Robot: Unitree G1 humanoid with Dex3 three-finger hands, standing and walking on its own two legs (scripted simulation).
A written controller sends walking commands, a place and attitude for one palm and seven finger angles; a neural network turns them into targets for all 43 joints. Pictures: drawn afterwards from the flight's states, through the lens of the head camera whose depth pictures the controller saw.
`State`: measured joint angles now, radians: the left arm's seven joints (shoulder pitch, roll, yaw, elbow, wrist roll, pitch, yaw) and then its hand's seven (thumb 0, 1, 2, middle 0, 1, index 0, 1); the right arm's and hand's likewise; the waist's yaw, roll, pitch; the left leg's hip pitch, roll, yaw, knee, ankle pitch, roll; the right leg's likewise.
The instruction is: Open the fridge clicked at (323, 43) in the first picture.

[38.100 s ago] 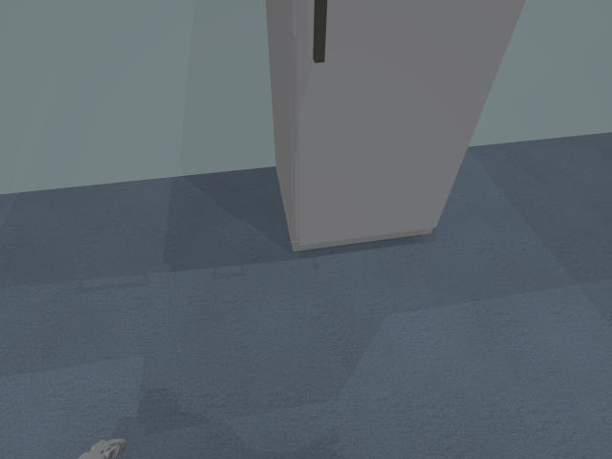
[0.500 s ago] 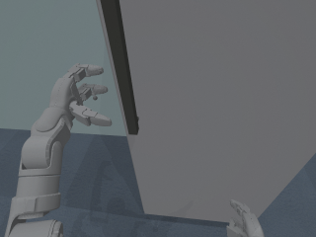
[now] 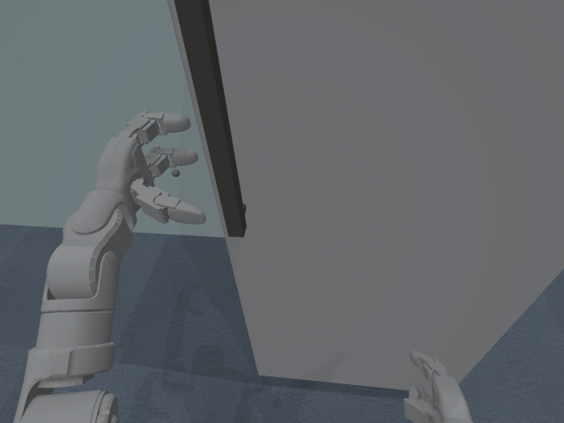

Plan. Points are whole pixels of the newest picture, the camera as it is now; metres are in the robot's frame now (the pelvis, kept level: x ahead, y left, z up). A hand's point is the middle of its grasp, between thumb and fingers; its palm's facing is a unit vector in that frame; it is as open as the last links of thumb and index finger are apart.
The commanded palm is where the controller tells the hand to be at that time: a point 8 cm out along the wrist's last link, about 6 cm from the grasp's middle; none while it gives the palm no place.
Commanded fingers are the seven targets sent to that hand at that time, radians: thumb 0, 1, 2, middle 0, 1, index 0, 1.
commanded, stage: move the hooked fingers beside the handle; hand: left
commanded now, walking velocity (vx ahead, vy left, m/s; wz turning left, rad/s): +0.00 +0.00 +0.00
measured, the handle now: (223, 129) +0.40 +0.10 +0.25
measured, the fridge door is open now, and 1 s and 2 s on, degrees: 0 0 0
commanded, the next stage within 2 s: none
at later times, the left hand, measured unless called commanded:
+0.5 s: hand (173, 161) +0.35 +0.16 +0.24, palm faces +0.00 -1.00 -0.06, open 14.0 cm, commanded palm +0.32 +0.21 +0.23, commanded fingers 0.00 -0.50 0.30 -0.30 -1.20 -0.30 -1.20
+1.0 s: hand (180, 181) +0.36 +0.16 +0.20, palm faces -0.02 -1.00 -0.06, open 14.0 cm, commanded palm +0.33 +0.21 +0.23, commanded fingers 0.00 -0.50 0.30 -0.30 -1.20 -0.30 -1.20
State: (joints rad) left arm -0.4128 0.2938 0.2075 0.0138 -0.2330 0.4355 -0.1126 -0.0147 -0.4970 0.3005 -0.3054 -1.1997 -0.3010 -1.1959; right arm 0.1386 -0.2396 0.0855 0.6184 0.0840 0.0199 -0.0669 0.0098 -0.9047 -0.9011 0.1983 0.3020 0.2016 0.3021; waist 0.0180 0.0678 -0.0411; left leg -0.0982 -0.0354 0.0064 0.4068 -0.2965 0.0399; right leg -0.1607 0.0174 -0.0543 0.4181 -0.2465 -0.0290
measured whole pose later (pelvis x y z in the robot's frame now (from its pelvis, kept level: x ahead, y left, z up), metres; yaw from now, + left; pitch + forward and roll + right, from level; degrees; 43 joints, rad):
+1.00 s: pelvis +0.00 +0.00 +0.00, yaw +0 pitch +0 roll +0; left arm -0.42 0.31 0.21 0.09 -0.24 0.46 -0.15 -0.01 -0.50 0.30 -0.30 -1.20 -0.30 -1.20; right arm 0.15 -0.26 0.07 0.62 0.10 0.03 -0.07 0.01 -0.90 -0.90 0.20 0.30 0.20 0.30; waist 0.01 0.08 -0.05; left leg -0.11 -0.03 0.00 0.41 -0.30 0.04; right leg -0.17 0.02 -0.06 0.42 -0.25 -0.03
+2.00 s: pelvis +0.00 +0.00 +0.00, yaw +0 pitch -1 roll +0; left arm -0.51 0.31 0.21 0.07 -0.23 0.45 -0.09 -0.01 -0.50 0.30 -0.31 -1.20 -0.31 -1.20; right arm 0.14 -0.24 0.09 0.65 0.09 0.04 -0.06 0.01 -0.91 -0.90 0.20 0.30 0.20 0.30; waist 0.02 0.07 -0.06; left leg -0.09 -0.03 0.00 0.41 -0.29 0.03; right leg -0.15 0.02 -0.06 0.41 -0.24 -0.04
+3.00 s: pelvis +0.00 +0.00 +0.00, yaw +0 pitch -1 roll +0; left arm -0.36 0.28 0.20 -0.04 -0.25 0.37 -0.13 -0.02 -0.50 0.30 -0.31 -1.20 -0.30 -1.20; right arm 0.15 -0.24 0.08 0.63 0.08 0.00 -0.07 0.01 -0.91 -0.90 0.20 0.30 0.20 0.30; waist 0.02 0.06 -0.04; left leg -0.09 -0.03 0.01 0.40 -0.29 0.04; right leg -0.15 0.02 -0.05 0.42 -0.24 -0.03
